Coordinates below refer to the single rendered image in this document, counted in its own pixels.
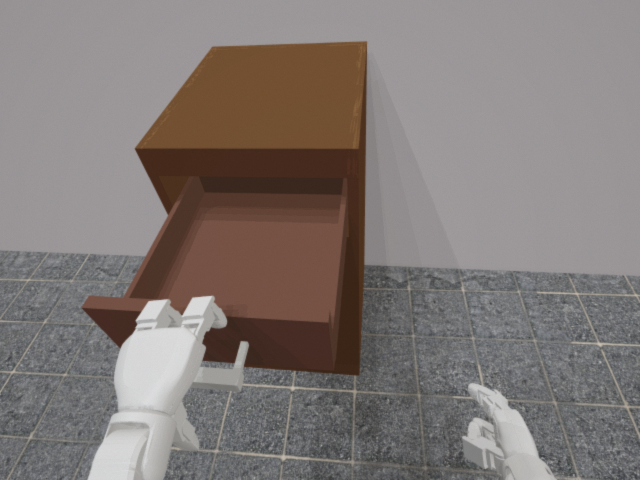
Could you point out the drawer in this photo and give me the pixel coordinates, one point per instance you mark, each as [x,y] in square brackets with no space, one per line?
[271,250]

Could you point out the handle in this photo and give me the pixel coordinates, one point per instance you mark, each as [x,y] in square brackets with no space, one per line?
[223,379]

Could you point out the left robot hand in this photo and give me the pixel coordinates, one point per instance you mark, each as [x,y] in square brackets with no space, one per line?
[158,363]

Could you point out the left robot forearm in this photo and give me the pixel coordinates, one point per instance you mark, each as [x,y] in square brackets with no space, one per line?
[136,446]

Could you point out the cabinet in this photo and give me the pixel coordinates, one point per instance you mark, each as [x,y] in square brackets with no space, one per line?
[282,110]

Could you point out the right robot hand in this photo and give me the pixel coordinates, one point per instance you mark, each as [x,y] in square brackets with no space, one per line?
[489,445]

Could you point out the right robot forearm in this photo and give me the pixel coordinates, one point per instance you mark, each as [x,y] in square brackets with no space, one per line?
[526,467]

